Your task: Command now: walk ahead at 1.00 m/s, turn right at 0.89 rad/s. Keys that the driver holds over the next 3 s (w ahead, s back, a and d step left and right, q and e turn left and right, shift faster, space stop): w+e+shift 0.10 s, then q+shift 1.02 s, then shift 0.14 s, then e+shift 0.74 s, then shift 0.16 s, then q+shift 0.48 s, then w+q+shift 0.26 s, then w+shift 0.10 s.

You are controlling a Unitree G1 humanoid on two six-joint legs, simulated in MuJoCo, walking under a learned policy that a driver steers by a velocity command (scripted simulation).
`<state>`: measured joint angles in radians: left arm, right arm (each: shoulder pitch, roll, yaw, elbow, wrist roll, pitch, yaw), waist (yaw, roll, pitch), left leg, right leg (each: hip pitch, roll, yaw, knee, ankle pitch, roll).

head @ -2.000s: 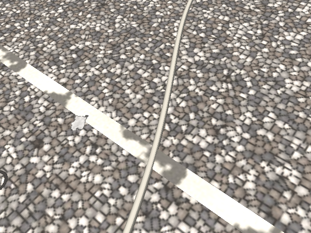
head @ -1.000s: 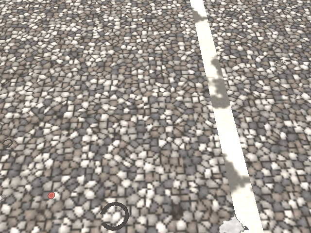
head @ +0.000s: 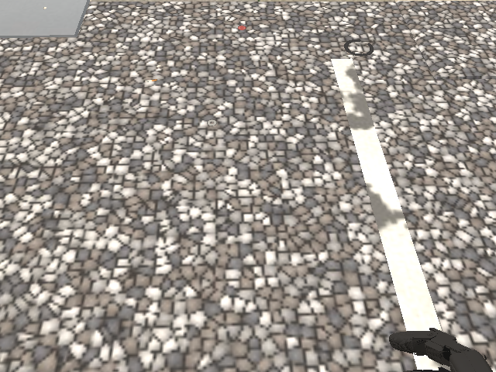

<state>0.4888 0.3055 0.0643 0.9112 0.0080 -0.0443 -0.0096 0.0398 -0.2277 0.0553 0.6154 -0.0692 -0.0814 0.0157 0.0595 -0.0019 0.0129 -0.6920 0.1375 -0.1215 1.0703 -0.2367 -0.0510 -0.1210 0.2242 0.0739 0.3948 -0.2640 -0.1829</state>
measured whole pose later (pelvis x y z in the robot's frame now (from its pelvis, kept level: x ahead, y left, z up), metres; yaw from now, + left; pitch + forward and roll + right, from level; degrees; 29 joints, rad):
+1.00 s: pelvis +0.47 +0.08 -0.01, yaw +28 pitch +1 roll -2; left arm 0.10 0.32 0.10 0.74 0.00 0.00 0.01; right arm 0.18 -0.33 -0.09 0.58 0.02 0.07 0.00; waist 0.01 -0.02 0.06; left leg -0.37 0.04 0.02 0.63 -0.29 0.02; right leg -0.34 -0.14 -0.19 0.65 -0.34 0.06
